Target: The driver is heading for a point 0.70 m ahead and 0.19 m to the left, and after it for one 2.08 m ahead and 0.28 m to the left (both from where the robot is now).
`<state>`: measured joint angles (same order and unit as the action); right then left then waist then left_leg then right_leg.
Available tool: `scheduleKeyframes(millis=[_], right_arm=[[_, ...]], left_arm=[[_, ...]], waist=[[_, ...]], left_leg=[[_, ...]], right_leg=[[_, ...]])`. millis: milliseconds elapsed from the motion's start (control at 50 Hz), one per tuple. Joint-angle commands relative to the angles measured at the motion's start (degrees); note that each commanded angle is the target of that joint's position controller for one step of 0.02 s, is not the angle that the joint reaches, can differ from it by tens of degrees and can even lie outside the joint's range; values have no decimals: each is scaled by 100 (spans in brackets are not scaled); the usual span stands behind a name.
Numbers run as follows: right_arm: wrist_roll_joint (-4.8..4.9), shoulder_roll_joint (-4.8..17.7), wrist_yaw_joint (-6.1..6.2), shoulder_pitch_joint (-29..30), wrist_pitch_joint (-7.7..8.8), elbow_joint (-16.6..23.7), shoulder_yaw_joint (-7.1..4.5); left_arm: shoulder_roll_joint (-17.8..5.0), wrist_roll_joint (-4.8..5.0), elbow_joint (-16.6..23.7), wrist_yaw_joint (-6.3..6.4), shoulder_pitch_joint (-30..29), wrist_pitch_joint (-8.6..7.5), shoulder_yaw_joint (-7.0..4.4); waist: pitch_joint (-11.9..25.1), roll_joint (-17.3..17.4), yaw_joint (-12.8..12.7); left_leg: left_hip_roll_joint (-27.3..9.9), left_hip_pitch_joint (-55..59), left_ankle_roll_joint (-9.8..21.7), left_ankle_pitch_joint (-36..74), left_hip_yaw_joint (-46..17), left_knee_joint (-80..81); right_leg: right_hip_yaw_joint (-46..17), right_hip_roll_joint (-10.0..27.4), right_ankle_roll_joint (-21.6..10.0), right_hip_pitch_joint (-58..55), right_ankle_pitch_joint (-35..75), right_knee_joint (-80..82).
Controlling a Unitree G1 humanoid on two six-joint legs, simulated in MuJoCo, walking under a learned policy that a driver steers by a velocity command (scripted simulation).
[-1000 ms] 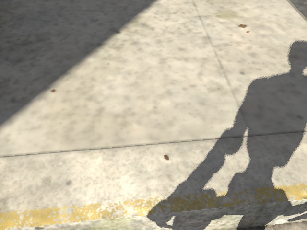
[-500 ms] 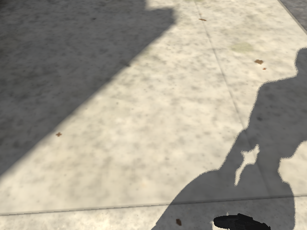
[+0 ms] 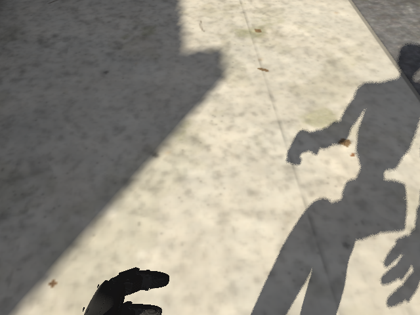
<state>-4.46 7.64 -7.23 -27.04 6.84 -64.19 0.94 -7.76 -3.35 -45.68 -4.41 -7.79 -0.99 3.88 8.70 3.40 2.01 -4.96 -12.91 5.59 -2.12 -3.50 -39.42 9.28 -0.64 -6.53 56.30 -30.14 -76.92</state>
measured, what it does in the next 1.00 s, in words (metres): climbs: left foot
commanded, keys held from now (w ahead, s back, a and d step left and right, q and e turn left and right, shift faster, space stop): w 0.82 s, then w+q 0.08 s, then q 0.10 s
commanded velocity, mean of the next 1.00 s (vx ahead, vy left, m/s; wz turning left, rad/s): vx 0.49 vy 0.00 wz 0.03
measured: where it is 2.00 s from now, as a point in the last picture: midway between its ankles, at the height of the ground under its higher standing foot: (199, 257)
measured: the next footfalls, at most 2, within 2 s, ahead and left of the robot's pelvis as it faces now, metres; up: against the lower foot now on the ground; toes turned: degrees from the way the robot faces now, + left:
left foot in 0.54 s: +0.47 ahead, +0.15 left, +0.00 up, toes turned +3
right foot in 1.08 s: +0.78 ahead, -0.06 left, +0.00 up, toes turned +5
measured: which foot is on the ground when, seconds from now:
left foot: up 0.00-0.52, down 0.54-1.00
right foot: down 0.00-0.56, up 0.58-1.00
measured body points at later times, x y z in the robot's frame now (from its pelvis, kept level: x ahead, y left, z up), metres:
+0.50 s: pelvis +0.27 +0.02 +0.13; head +0.28 +0.03 +0.58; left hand +0.21 +0.22 -0.03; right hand +0.52 -0.17 +0.05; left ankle +0.43 +0.15 -0.58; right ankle +0.08 -0.08 -0.60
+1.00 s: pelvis +0.53 +0.06 +0.14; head +0.56 +0.06 +0.59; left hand +0.76 +0.28 +0.05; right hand +0.49 -0.18 +0.00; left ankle +0.43 +0.14 -0.60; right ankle +0.74 -0.09 -0.55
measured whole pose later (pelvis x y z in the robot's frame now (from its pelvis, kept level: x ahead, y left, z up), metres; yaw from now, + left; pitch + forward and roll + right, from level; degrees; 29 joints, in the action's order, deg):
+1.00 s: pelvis +0.53 +0.06 +0.14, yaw +2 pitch +4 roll +2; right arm 0.9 9.5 1.5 -24.1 4.2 -57.7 -2.6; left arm -11.5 0.8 -47.1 0.3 -2.2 -5.3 -3.3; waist 0.4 -2.3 5.1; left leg 4.1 -2.9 3.1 -16.5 1.2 -15.8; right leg -2.4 5.0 -0.1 40.1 4.2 -34.8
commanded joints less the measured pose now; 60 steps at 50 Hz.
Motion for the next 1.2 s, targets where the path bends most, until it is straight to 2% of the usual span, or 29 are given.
scheduleKeyframes(millis=[20, 40, 60, 100, 140, 200, 260, 360, 460, 520, 540, 560, 580, 600, 620, 660, 700, 720, 740, 840, 980, 1020, 1060, 1080, 1100, 1120, 1140, 1180, 1200], right_arm=[[166, 524, 61, -27, -91, 234, -336], [194, 388, 145, 300, -13, 469, -276], [238, 295, 232, 613, 8, 727, -194], [229, 256, 395, 956, -80, 984, -93], [246, 347, 382, 1100, -132, 977, -142], [115, 560, 316, 1550, -12, 1135, -234], [116, 566, 301, 2517, -22, 1540, -217], [88, 424, 303, 3218, -313, 1839, -255], [219, 528, 433, 3915, -411, 2206, -421], [350, 799, 548, 3491, -281, 2180, -613], [363, 940, 631, 2830, -204, 1989, -688], [321, 1052, 618, 2009, -150, 1768, -655], [241, 1096, 695, 331, -171, 1323, -679], [102, 1078, 748, -487, -140, 806, -725], [108, 1326, 815, 66, -63, 829, -821], [209, 676, 820, 913, -100, 909, -661], [236, 135, 776, 1243, -108, 981, -484], [477, 543, 694, 1510, -37, 1095, -476], [509, 661, 660, 1606, 3, 1109, -480], [407, 886, 789, 901, -51, 947, -467], [553, 1099, 926, 73, -275, 829, -536], [570, 1164, 975, 156, -355, 907, -592], [580, 1169, 994, 524, -358, 1112, -626], [516, 996, 979, 760, -317, 1373, -573], [434, 535, 940, 293, -252, 1469, -474], [559, 704, 879, -307, -203, 1515, -439], [655, 1149, 873, -100, -273, 1528, -564], [583, 1206, 945, 714, -544, 1745, -660], [549, 1171, 994, 723, -691, 1802, -713]], left_arm=[[-1532, -69, -944, 234, 3339, -255, -490], [-1304, 28, -1132, 207, 2730, -363, -524], [-986, 94, -1316, 166, 2387, -397, -490], [-320, -86, -1486, 132, 1856, -394, -326], [-300, -92, -1232, 150, 1437, -531, -381], [-368, -180, -991, 258, 1617, -719, -402], [-551, -164, -1219, 335, 2990, -736, -429], [-585, 80, -1317, 99, 3568, -760, -431], [-756, 164, -1561, 112, 3705, -744, -542], [-1003, 159, -1533, 158, 3490, -665, -705], [-866, 103, -1450, 198, 3581, -656, -697], [-281, 47, -1396, 326, 4523, -715, -528], [-244, -3, -1153, 219, 4105, -745, -429], [-584, 57, -981, 96, 3066, -624, -624], [-702, 123, -892, 104, 2635, -611, -738], [-392, -67, -940, 193, 2597, -650, -698], [45, -93, -875, 200, 2482, -565, -605], [-742, 742, -576, 447, 2329, -581, -873], [-736, 752, -521, 559, 2288, -543, -874], [-556, 379, -116, 566, 1328, -453, -806], [-611, 411, 302, 445, 25, -523, -746], [-835, 404, 335, 415, 146, -566, -802], [-1204, 299, 67, 462, 1055, -625, -929], [-1556, 163, -88, 516, 1899, -659, -1010], [-1811, 52, -78, 607, 2429, -573, -1017], [-1654, 186, 62, 574, 2470, -503, -966], [-1396, 213, 281, 605, 2022, -399, -923], [-1009, 250, 317, 699, 1358, -270, -814], [-956, 195, 295, 704, 1126, -234, -798]], waist=[[485, -1704, -1131], [-146, -1183, -708], [-219, -490, -413], [-116, 285, 173], [-233, -134, 465], [-311, -492, 346], [-250, -669, -262], [-878, -836, -444], [-1050, -830, -430], [-600, -744, -91], [90, -740, -13], [1474, 198, -177], [1872, 1037, 583], [1044, 753, 910], [-163, 431, 662], [-489, -20, 107], [-418, -219, -229], [-462, -322, -406], [-484, -259, -497], [-964, -91, -263], [-1082, 40, 182], [-912, 214, 34], [-419, 259, -417], [357, -37, -694], [1233, -1331, -654], [2432, -2216, -600], [2057, -1638, -547], [621, -849, -344], [237, -875, -141]], left_leg=[[954, -3755, 251, 691, -1897, -6729], [1036, -4258, 316, 628, -1753, -7338], [1071, -4662, 441, 519, -1684, -7523], [708, -4872, 509, 650, -1459, -6944], [418, -4703, 392, 185, -969, -6314], [226, -4026, 225, 529, -311, -5343], [-42, -4740, -176, 756, 21, -3592], [-79, -3686, -317, 1324, 421, -1080], [221, -3135, -200, 168, 629, 651], [582, -1495, 152, 235, 933, 1281], [545, 187, 400, 585, 830, 706], [-298, 3132, 1277, 1376, -85, 227], [-1337, 4620, 1919, 381, -2324, 1502], [-1292, 4118, 1360, -640, -2772, 2243], [-1123, 2716, 882, -1246, -2192, 2424], [-1026, 1051, 849, -527, -1330, 2692], [-910, 459, 888, 44, -982, 2934], [-846, 557, 779, 220, -881, 2938], [-837, 412, 737, 118, -773, 2998], [-616, -227, 721, 324, -318, 3172], [-418, 800, 497, 1732, -277, 2353], [-479, 1090, 378, 1996, -537, 1800], [-135, 1030, 99, 2450, -524, 792], [236, 48, -145, 1480, -362, -449], [1041, -2044, -569, -2380, 122, -2553], [1013, -2519, -672, -4032, -474, -3811], [642, -2842, -772, -3590, -511, -4331], [199, -3005, -902, -2802, -15, -4169], [62, -2609, -905, -2648, -1, -3942]], right_leg=[[-5887, 1369, -807, -3841, -1534, 5116], [-5076, 1306, -591, -3420, -888, 4898], [-4463, 1376, -475, -3463, 617, 4742], [-3460, 1443, -196, -3222, 2411, 4728], [-2169, 1039, -36, -2952, 2703, 5037], [-1153, 525, 109, -2617, 2976, 5670], [-1303, 855, -300, -4319, 4280, 5879], [-1223, 1220, -698, -4677, 4200, 6554], [-1280, 1568, -574, -6315, 5223, 6388], [-941, 1382, -273, -6513, 7074, 5530], [-826, 1072, 17, -5849, 6894, 4910], [-749, 544, 382, -3981, 5276, 3607], [-876, -379, 663, -2331, 1555, 2170], [-1414, -333, 428, -1481, 257, 856], [-1634, 40, 176, -1110, 771, 181], [-1636, 523, -129, -1648, 1503, 184], [-1525, 690, -114, -1831, 1718, 168], [-1360, 746, 108, -1700, 1768, -15], [-1400, 886, 212, -1481, 1840, 224], [-1156, 1055, 561, -1114, 3052, 1946], [-942, 282, 683, -1871, 3487, 4460], [-1074, 177, 583, -2259, 3262, 4860], [-962, 42, 370, -3541, 3755, 5440], [-1389, 726, 69, -5285, 5711, 4897], [-2701, 2361, -650, -7548, 8639, 4222], [-3918, 3068, -1279, -8075, 8082, 4549], [-3645, 2760, -1158, -7435, 6461, 4883], [-2544, 2192, -841, -5562, 4555, 5420], [-2216, 2031, -725, -4656, 3924, 5681]])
